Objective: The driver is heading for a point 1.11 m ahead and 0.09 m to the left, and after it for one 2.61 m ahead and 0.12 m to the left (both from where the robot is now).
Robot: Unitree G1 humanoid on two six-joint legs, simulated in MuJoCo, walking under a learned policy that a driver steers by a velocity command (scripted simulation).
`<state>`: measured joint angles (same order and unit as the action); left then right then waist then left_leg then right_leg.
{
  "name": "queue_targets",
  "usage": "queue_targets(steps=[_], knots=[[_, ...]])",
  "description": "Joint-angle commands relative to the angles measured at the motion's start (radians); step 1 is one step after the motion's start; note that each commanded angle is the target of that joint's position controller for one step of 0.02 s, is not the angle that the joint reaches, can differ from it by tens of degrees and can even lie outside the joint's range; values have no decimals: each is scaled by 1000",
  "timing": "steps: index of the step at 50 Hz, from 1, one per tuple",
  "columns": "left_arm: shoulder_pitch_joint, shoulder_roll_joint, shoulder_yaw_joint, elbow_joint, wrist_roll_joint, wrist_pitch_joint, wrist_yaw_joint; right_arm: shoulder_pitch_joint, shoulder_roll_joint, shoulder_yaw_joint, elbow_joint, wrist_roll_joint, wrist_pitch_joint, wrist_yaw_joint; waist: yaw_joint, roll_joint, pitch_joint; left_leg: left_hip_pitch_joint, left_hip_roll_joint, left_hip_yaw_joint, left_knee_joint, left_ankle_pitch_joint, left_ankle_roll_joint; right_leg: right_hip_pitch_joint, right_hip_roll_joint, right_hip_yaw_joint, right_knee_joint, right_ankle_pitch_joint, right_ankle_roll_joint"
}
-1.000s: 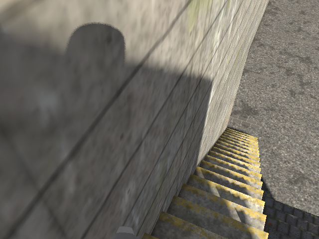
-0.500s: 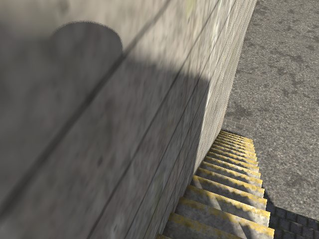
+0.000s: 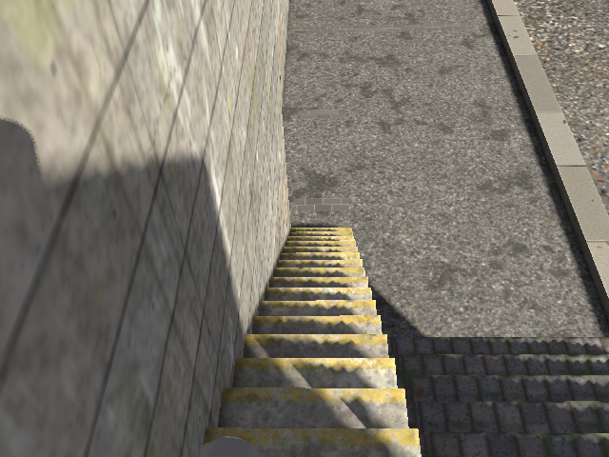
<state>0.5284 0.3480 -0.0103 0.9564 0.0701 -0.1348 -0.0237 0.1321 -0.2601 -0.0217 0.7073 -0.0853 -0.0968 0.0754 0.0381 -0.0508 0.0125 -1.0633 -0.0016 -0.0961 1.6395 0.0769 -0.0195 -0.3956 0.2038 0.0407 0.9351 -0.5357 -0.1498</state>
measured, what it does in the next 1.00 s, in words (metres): goes down: left foot 0.21 m lower, then right foot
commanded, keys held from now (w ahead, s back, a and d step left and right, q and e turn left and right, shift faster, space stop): w+e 0.04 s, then w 0.42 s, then w+q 0.54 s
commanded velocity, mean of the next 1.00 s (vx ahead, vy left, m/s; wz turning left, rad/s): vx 0.50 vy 0.00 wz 0.04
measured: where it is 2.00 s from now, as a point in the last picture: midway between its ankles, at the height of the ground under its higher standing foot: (287, 400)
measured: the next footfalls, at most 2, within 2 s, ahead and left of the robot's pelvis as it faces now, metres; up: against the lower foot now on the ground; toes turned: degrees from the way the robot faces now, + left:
left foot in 0.36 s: +0.20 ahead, +0.10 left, -0.21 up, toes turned -8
right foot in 0.48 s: +0.29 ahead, -0.23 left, -0.21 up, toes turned -4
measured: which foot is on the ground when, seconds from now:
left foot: up 0.00-0.34, down 0.36-0.50, up 0.52-0.88, down 0.90-1.00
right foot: down 0.00-0.32, up 0.34-0.46, down 0.48-0.88, up 0.90-1.00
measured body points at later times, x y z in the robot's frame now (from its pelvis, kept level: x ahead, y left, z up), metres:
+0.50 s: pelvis +0.22 -0.11 -0.25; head +0.23 -0.17 +0.19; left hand +0.35 +0.13 -0.34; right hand +0.13 -0.32 -0.42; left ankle +0.17 +0.11 -0.88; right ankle +0.25 -0.23 -0.88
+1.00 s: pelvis +0.45 -0.11 -0.43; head +0.45 -0.12 +0.02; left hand +0.61 +0.17 -0.49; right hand +0.47 -0.39 -0.56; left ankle +0.40 -0.05 -1.09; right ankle +0.39 -0.26 -0.93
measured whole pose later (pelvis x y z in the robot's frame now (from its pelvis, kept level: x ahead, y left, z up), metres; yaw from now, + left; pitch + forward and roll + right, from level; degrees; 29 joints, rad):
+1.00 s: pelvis +0.45 -0.11 -0.43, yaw +5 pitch +0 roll +0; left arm 0.17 0.37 0.00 0.68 0.11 -0.14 -0.10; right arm 0.43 -0.32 -0.01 0.92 -0.07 -0.14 0.05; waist -0.04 0.02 -0.03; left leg -0.43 -0.10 0.04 1.04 -0.61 0.12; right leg -0.69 0.05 0.09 1.81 -0.48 0.00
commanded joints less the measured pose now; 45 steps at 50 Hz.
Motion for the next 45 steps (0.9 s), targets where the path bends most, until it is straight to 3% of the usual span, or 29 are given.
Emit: queue_targets(steps=[1, 6, 9, 11, 13, 14, 15, 16, 17, 18, 19, 20, 21, 22, 23, 24, 25, 26, 27, 28, 29, 30, 32, 33, 34, 35, 39, 43, 45], knots=[[141, 106, 0, 24, 14, -40, 24, -77, -45, 11, -105, 20, -3, 5, 27, -4, 79, -133, 2, -26, -100, 45, -12, 58, -207, 413, -213, 175, 148], [54, 179, 9, -101, -37, -23, 15, -43, -98, -15, -100, -7, -12, 6, 7, -84, 50, 292, -116, 54, -404, 165, -8, -185, -128, 351, -81, 322, 154], [243, 180, 30, -95, -63, 8, 19, -92, -88, -4, -84, 30, -16, -5, 104, -91, 73, 15, -120, -29, -685, 3, -5, 256, -152, 484, 21, 649, 230], [321, 126, 23, -90, -46, 18, 19, -56, -78, -1, -44, 12, -18, -6, 119, -89, 47, 29, -125, 14, -743, 5, 10, 360, -104, 471, 135, 716, 270], [118, 138, 39, -202, -68, 15, 15, 236, -82, -4, 60, -32, -26, 2, -31, 30, 58, 411, -154, 114, -735, -106, 46, 18, -54, 429, 201, 892, 347], [-141, 163, 31, -330, -55, 6, -5, 538, -73, -4, 155, -44, -30, 12, -208, 130, 45, 888, -147, 100, -735, -113, 69, -429, -60, 414, 302, 1085, 368], [-457, 179, 27, -452, -33, -1, -53, 1023, -91, -30, 307, -61, -19, 8, -461, 215, 9, 1569, -66, 28, -821, -17, 146, -1016, -13, 334, 670, 915, 445], [-412, 131, 36, -448, -79, 12, -66, 939, -56, -24, 308, -1, -7, 12, -449, 422, 56, 1692, 141, -121, -1368, 98, 227, -1069, 2, 182, 1026, -22, 468], [-215, 122, 25, -304, -48, 43, -95, 674, -44, -24, 219, 20, 19, 11, -308, 111, 111, 1465, 223, -144, -1332, -23, 220, -936, -68, 153, 1219, -304, 325], [-155, 36, 7, -297, -33, 54, -103, 600, -30, -9, 214, 24, 18, 0, -177, -38, 115, 1331, 257, -173, -1182, -167, 258, -930, -128, 258, 1135, -272, 240], [53, -35, -20, -269, 0, 60, -117, 472, 12, 11, 191, 27, -8, -27, -8, -4, -74, 1285, 317, -215, -966, 1, 322, -858, -221, 279, 865, -167, 180], [196, -126, -72, -255, 10, 81, -96, 52, 86, 45, 60, 13, -37, -40, 102, 94, -121, 972, 438, -252, -972, -86, 322, -754, -331, 398, 637, -220, 183], [173, -136, -94, -248, 42, 102, -92, -66, -60, 12, 13, 8, -42, -54, 110, 112, 0, 521, 394, -266, -972, -426, 228, -505, -361, 349, 439, 497, 209], [58, -121, -63, -216, 89, 85, -93, -6, -124, -6, 31, 11, -66, -65, 92, -109, 62, 19, 148, -37, -808, -751, 133, 9, -365, 136, 142, 865, 167], [148, -68, -10, -157, 100, 69, -111, -110, -156, -14, 28, 13, -63, -45, 248, -76, 57, -372, 24, 93, -680, -615, 104, 525, -248, -183, 294, 830, 161], [340, -1, 17, -85, 73, 31, -140, 4, -152, -40, 48, 41, -71, -61, 281, -78, 26, -337, -79, 104, -558, -404, 106, 731, -126, -312, 328, 549, 170], [496, 121, 77, 25, -73, 78, -62, 197, -168, -68, 114, 126, -30, -103, 245, -528, -215, -48, -78, 86, -59, -698, 95, 702, -330, -73, 10, 808, 236], [413, 244, 107, -61, -95, 85, -46, 327, -147, -77, 51, 161, 15, -103, 129, -602, -257, 55, -158, 37, 176, -774, 89, 469, -548, 606, -311, 760, 135], [356, 360, 70, -159, -34, -9, -103, 18, -157, -63, -3, 39, -39, -36, 182, -287, 140, -316, -200, -179, 287, -788, 43, 187, -536, 1099, -404, 459, -240], [348, 293, 71, -118, -56, -30, -86, -90, -107, -45, -4, 45, -65, -41, 197, -78, 180, -450, -118, -236, 284, -692, 40, 148, -576, 1203, -326, 418, -290], [199, 218, 51, -138, -44, -49, -65, 1, -46, -23, 17, 52, -85, -37, 86, 40, 31, -472, -79, -257, 218, -605, 10, 226, -533, 1047, -119, 635, -219], [51, 178, 56, -126, -6, -49, -47, 137, 54, 20, 22, 61, -85, -35, -6, 55, -2, -414, -11, -235, 127, -464, 10, 131, -531, 923, -96, 636, -102], [-242, -86, -36, -273, 18, -9, 30, 180, 60, 71, 78, -54, -62, 0, -54, -17, 53, -215, 111, -140, -170, -3, 7, -232, -423, 584, -68, 77, -85], [-317, -111, -61, -336, 9, -4, 60, 259, -4, 46, 123, -75, -63, 22, -82, 45, 50, 213, 63, 29, -355, 392, 9, -612, -304, 234, 35, -132, -104], [-280, -95, -71, -288, 46, -2, 56, 252, -2, 35, 125, -97, -50, 42, -124, 8, 10, 559, 45, 111, -287, 576, 17, -860, -270, 96, 53, -256, -100], [-257, -50, -67, -271, 62, -8, 42, 207, 3, 45, 79, -101, -37, 62, -106, 30, 16, 558, 46, 117, -280, 597, 12, -828, -286, 87, 74, -237, -88], [-163, 103, -42, -214, -2, -41, 31, -51, -78, 47, -26, -55, 19, 48, 33, 13, 67, 145, 106, 52, -595, 281, -1, -155, -405, 315, 112, -75, -52], [-304, 145, -6, -219, 63, -40, -65, 387, -188, -17, 165, -32, 3, 2, -152, 124, 15, 820, -19, 230, -564, -15, 33, -314, -309, 2, 454, 85, 11], [-391, 205, 56, -271, 41, -46, -78, 534, -234, -45, 235, -12, -34, -32, -227, 261, 69, 969, -30, 216, -921, -170, 134, -358, -192, -115, 1002, 11, 80]])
